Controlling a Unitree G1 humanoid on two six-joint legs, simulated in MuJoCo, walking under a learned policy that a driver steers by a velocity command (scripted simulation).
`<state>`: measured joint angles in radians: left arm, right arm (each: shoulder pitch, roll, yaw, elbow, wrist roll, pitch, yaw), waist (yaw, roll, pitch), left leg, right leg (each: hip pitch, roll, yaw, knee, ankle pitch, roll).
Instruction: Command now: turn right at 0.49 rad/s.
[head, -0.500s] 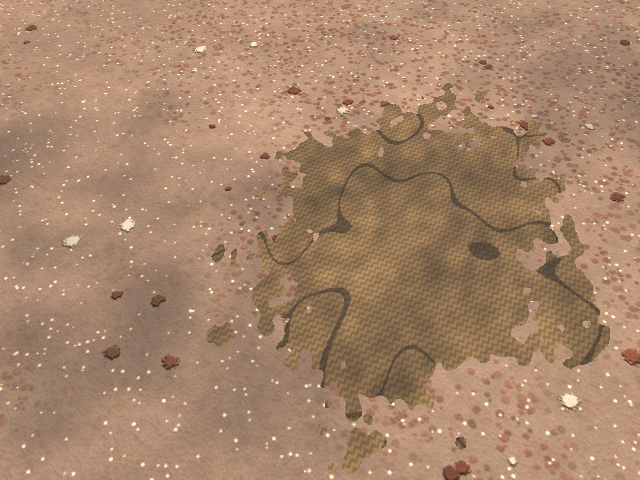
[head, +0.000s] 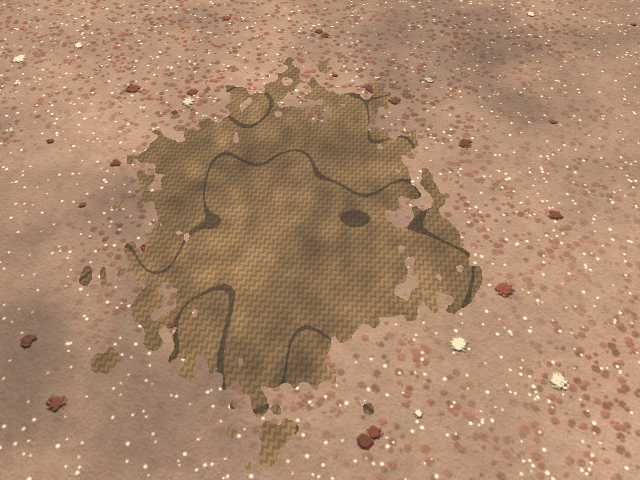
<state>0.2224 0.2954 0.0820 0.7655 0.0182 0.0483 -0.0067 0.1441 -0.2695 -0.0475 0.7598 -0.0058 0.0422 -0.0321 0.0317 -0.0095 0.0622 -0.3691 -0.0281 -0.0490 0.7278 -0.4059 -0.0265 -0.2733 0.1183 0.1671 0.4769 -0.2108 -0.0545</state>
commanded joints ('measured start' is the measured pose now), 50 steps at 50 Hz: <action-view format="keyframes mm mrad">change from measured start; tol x32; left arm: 1 -55 159 39 -66 -5 -4 0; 50 205 98 -32 199 1 -129 18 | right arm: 1 92 -81 -16 -52 5 -26 -9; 45 -179 -34 12 -49 -23 -80 77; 50 292 -142 -36 97 -47 -105 33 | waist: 1 -52 -118 -125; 4 -33 269 -127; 27 111 -286 -143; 50 -203 -15 -220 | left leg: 1 123 -21 22 -202 74 24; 5 249 413 -524 -574 -190 250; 21 251 248 -163 -580 53 242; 28 -371 36 14 341 -94 132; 38 -373 124 89 214 271 32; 47 -111 27 148 -152 307 127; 50 424 79 52 -237 227 206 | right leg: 1 74 -240 284 -42 389 -120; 4 -271 84 -21 282 -363 15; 10 -315 -28 -36 541 -115 45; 24 127 -83 -247 -52 -9 1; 28 423 -503 440 -313 -487 -180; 45 317 -320 -106 -339 544 -124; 50 185 -257 -184 319 688 -63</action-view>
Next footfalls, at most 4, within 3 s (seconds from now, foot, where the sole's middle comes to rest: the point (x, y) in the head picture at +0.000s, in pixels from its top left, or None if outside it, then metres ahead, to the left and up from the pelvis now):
0.06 left None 0.05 0.11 -0.78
0.50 right None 0.16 -0.12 -0.78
1.00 left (327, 444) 0.52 0.03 -0.78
1.54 right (414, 323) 0.81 -0.16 -0.78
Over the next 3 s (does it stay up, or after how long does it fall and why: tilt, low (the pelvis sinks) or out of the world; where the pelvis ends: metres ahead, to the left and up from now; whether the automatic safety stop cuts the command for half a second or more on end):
stays up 1.41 -0.11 0.01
